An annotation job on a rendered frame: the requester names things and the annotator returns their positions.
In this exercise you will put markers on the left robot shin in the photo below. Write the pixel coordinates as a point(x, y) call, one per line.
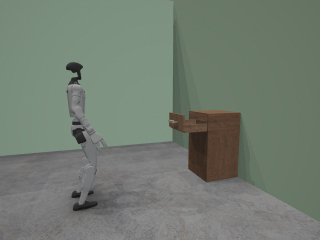
point(80, 176)

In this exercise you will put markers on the drawer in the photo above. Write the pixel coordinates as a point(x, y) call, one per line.
point(187, 126)

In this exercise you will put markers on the humanoid robot head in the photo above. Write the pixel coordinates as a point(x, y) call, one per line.
point(74, 67)

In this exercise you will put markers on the cabinet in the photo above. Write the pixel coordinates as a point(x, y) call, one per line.
point(213, 155)

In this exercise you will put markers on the robot right forearm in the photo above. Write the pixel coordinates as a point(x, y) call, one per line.
point(80, 116)

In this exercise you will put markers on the right robot hand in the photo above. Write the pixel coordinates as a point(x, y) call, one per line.
point(96, 138)

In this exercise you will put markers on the robot right upper arm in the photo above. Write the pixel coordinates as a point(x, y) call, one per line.
point(76, 91)

